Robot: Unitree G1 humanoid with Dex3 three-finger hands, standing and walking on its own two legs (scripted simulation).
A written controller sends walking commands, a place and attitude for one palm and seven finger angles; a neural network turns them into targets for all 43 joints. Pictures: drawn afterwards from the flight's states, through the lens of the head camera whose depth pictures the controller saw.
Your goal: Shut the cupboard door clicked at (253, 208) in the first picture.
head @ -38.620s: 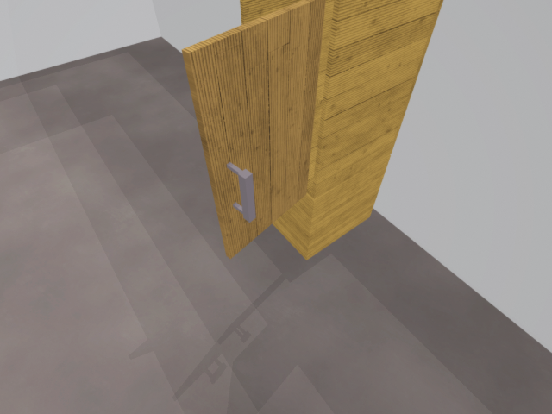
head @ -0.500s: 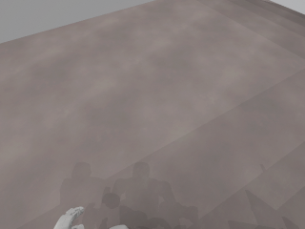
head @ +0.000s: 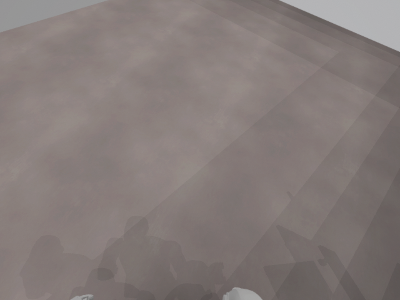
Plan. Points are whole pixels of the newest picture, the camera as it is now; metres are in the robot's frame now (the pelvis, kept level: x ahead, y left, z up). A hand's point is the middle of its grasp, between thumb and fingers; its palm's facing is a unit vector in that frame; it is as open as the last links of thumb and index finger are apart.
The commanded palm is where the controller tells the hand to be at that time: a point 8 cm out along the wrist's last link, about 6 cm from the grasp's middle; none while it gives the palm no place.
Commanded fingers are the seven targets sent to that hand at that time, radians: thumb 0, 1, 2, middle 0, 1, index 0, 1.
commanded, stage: turn to face it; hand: left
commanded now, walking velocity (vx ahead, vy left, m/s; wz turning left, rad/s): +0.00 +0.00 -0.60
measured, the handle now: out of the picture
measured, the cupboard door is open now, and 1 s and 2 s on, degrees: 65 65 65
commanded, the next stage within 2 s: take the last steps up to it in 1.84 s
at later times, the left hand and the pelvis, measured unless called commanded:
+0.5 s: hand (137, 290) +0.15 +0.15 -0.17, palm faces -0.27 -0.94 -0.22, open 7.4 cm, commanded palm none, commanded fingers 0.00 0.90 0.90 -0.20 -0.30 -0.20 -0.30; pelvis +0.02 -0.03 +0.00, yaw -17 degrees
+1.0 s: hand (180, 246) +0.25 +0.06 -0.16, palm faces -0.56 -0.78 -0.28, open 7.4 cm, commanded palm none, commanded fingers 0.00 0.90 0.90 -0.20 -0.30 -0.20 -0.30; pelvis +0.03 -0.04 -0.02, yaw -35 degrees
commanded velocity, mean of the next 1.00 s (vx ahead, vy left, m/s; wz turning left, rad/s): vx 0.00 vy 0.00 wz -0.60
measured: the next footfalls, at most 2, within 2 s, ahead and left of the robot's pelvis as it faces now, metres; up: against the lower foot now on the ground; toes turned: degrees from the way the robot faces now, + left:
right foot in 0.16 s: +0.03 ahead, -0.14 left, +0.00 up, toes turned -11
left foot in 0.54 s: +0.11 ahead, +0.08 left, +0.00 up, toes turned -16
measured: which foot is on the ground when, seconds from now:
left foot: down 0.00-0.16, up 0.18-0.52, down 0.54-0.92, up 0.94-1.00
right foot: up 0.00-0.14, down 0.16-0.54, up 0.56-0.90, down 0.92-1.00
